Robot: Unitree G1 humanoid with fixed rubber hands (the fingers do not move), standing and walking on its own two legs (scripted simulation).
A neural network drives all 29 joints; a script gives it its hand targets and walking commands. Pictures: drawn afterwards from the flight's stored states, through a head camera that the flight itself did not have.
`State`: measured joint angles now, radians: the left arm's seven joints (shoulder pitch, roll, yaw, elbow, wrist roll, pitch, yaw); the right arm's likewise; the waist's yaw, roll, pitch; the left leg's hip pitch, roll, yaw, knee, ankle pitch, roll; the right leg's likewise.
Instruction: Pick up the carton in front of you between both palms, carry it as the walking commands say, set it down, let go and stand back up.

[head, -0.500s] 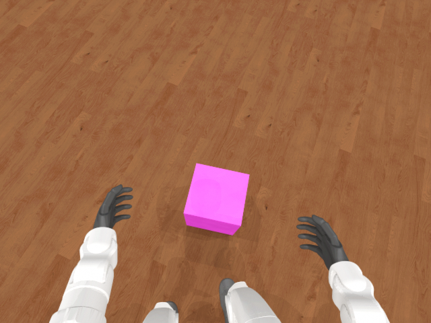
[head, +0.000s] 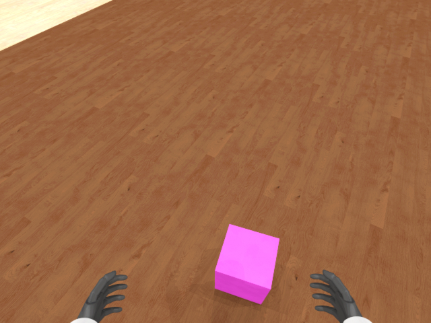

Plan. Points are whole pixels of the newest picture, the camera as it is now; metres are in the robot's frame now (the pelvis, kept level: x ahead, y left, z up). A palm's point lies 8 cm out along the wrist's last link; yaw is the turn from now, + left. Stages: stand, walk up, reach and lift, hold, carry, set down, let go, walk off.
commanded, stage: let go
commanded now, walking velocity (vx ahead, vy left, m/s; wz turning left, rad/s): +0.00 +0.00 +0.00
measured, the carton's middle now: (245, 264) +0.45 -0.12 -0.65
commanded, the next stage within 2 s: stand in 0.32 s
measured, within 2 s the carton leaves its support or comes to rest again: neither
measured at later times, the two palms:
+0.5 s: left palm out of the picture +0.12 +0.25 -0.08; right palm out of the picture +0.13 -0.30 -0.09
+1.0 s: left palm out of the picture +0.12 +0.26 -0.09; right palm out of the picture +0.14 -0.33 -0.11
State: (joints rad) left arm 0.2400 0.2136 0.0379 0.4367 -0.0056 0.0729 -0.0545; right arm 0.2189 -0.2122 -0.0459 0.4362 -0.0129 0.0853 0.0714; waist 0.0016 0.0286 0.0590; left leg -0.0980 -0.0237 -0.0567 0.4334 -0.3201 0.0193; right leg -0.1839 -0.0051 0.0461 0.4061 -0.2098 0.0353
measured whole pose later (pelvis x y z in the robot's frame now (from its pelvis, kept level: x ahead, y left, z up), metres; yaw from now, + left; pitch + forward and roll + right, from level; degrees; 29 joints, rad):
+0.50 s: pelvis -0.01 -0.03 -0.01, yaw +0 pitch +0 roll +0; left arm 0.21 0.30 0.06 0.66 0.06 0.03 0.00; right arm 0.22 -0.32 -0.05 0.59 -0.05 0.05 -0.01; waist 0.00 0.05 0.02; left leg -0.17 0.01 -0.07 0.54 -0.37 -0.02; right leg -0.28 0.03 0.03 0.54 -0.27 -0.01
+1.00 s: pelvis +0.01 -0.04 +0.00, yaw +1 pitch +0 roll +0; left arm 0.14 0.33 0.03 0.85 0.03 0.01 0.02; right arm 0.17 -0.37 -0.01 0.80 -0.03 0.01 -0.03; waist 0.01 0.05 0.02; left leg -0.10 0.02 -0.08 0.46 -0.35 -0.04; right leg -0.22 0.03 0.00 0.51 -0.28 -0.02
